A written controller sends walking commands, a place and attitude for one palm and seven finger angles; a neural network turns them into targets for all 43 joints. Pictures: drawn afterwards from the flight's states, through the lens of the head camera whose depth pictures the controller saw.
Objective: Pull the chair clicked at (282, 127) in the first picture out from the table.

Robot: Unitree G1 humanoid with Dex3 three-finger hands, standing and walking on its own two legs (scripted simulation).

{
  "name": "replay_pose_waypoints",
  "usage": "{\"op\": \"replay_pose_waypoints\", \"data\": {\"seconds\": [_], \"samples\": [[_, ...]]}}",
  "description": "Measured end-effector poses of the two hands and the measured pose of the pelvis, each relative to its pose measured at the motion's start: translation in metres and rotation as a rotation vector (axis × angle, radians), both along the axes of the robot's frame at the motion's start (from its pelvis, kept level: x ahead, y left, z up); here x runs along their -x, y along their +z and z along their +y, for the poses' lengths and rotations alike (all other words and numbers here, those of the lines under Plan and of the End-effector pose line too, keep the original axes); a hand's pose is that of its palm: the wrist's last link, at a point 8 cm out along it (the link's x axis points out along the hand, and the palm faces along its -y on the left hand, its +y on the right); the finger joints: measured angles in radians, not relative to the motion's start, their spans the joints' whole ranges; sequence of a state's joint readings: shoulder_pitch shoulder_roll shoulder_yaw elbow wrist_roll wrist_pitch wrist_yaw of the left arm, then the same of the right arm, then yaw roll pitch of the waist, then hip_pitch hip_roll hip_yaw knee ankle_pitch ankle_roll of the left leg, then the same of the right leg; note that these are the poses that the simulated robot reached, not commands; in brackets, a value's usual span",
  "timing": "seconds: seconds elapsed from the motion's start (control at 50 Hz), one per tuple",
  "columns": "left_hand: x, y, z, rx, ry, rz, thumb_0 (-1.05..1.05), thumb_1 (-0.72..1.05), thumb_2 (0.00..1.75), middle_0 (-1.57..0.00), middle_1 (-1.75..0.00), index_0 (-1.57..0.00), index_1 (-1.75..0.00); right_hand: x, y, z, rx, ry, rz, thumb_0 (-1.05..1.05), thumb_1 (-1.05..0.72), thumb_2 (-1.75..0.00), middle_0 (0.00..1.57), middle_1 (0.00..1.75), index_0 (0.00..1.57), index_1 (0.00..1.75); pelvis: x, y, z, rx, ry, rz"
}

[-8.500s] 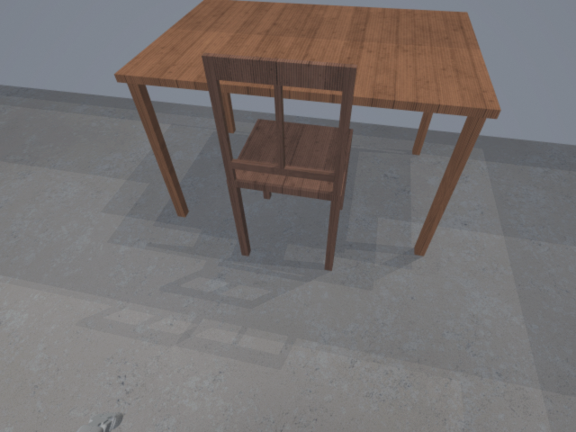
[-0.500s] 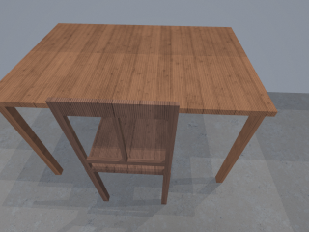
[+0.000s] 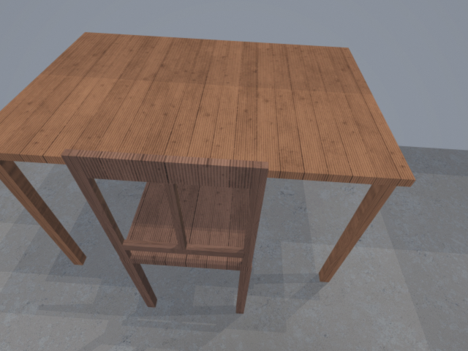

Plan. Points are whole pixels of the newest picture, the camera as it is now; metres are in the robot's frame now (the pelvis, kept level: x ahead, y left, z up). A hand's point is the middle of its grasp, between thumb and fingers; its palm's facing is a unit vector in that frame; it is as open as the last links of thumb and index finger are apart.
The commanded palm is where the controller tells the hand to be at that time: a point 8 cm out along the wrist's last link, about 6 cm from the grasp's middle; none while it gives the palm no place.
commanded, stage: look again from close up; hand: left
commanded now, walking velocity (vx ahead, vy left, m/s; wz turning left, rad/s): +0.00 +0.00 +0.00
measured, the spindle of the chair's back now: (177, 218) +0.43 +0.16 -0.11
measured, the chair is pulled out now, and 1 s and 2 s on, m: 0.00 0.00 0.00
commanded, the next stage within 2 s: raise the hand toward the chair's back in 0.56 s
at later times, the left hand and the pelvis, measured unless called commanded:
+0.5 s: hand out of the picture +0.00 +0.15 -0.17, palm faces +0.00 -0.98 -0.18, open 7.4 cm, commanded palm none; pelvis +0.00 -0.01 +0.00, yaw +0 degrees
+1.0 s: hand (168, 310) +0.19 +0.12 -0.02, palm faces -0.01 -1.00 +0.03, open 8.5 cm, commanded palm +0.12 +0.21 -0.07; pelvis -0.03 -0.03 -0.05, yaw +2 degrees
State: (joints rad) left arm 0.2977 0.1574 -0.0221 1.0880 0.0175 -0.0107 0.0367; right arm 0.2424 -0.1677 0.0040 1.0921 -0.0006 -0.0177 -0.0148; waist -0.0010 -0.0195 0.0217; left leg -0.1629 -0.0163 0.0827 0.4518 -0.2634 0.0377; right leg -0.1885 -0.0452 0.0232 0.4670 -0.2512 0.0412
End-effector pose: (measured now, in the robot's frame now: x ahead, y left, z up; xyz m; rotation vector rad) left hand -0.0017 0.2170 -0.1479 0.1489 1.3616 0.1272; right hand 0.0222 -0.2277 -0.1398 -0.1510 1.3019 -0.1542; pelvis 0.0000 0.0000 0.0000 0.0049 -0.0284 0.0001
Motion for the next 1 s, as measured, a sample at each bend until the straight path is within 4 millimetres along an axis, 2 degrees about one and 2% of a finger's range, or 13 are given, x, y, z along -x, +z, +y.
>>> {"op": "replay_pose_waypoints", "data": {"seconds": [0.24,0.44,0.68,0.72,0.78,0.84,0.88,0.92,0.94,1.0], "samples": [[-0.005,0.004,-0.003,-0.014,-0.004,-0.006,0.01,0.91,0.90,-0.20,-0.30,-0.20,-0.30,0.015,-0.003,-0.002,-0.019,-0.012,0.051,0.01,-0.92,-0.90,0.20,0.29,0.20,0.30,0.000,0.002,-0.008,-0.002,-0.002,-0.001],[0.002,0.005,-0.011,-0.009,0.000,0.013,0.00,0.90,0.90,-0.20,-0.30,-0.20,-0.30,0.029,-0.005,-0.001,-0.037,-0.025,0.089,0.01,-0.91,-0.90,0.20,0.29,0.20,0.30,0.000,0.003,-0.013,-0.003,-0.003,0.000],[0.011,0.002,-0.023,0.005,0.003,0.028,0.00,0.90,0.90,-0.20,-0.30,-0.20,-0.30,0.033,-0.005,-0.004,-0.035,-0.030,0.095,0.01,-0.91,-0.90,0.20,0.29,0.20,0.30,0.002,0.002,-0.018,0.004,-0.004,0.005],[-0.008,0.018,-0.009,-0.029,0.107,-0.086,0.03,0.94,0.89,-0.21,-0.30,-0.21,-0.30,0.025,0.000,-0.011,0.000,-0.023,0.009,0.02,-0.92,-0.90,0.20,0.29,0.20,0.30,0.005,0.000,-0.019,0.003,0.003,-0.003],[-0.068,0.069,0.016,-0.130,0.143,-0.498,0.05,0.94,0.89,-0.21,-0.30,-0.20,-0.29,-0.002,0.008,-0.025,0.046,-0.001,-0.195,0.02,-0.93,-0.90,0.20,0.29,0.20,0.30,0.007,-0.004,-0.020,-0.003,0.028,0.004],[-0.129,0.123,0.015,-0.133,0.112,-0.863,0.04,0.90,0.87,-0.20,-0.29,-0.19,-0.29,-0.041,0.016,-0.039,0.074,0.033,-0.398,0.02,-0.92,-0.90,0.20,0.29,0.20,0.30,0.013,-0.011,-0.019,0.002,0.061,0.021],[-0.161,0.147,0.005,-0.085,0.065,-1.080,0.04,0.86,0.86,-0.19,-0.29,-0.19,-0.28,-0.069,0.023,-0.047,0.091,0.057,-0.523,0.02,-0.92,-0.90,0.20,0.29,0.20,0.30,0.018,-0.019,-0.020,0.001,0.064,0.061],[-0.181,0.155,-0.011,0.007,0.011,-1.248,0.03,0.81,0.84,-0.18,-0.28,-0.18,-0.27,-0.094,0.031,-0.054,0.102,0.077,-0.631,0.02,-0.92,-0.90,0.20,0.29,0.20,0.30,0.023,-0.030,-0.023,-0.005,0.051,0.109],[-0.184,0.153,-0.020,0.060,-0.018,-1.306,0.02,0.79,0.84,-0.18,-0.28,-0.18,-0.27,-0.106,0.035,-0.056,0.104,0.090,-0.676,0.02,-0.92,-0.90,0.20,0.29,0.20,0.30,0.025,-0.036,-0.026,-0.008,0.044,0.127],[-0.173,0.127,-0.040,0.183,-0.117,-1.361,0.01,0.72,0.81,-0.18,-0.27,-0.18,-0.26,-0.135,0.047,-0.061,0.113,0.144,-0.778,0.02,-0.91,-0.90,0.20,0.29,0.20,0.30,0.028,-0.053,-0.033,-0.013,0.034,0.171]]}}
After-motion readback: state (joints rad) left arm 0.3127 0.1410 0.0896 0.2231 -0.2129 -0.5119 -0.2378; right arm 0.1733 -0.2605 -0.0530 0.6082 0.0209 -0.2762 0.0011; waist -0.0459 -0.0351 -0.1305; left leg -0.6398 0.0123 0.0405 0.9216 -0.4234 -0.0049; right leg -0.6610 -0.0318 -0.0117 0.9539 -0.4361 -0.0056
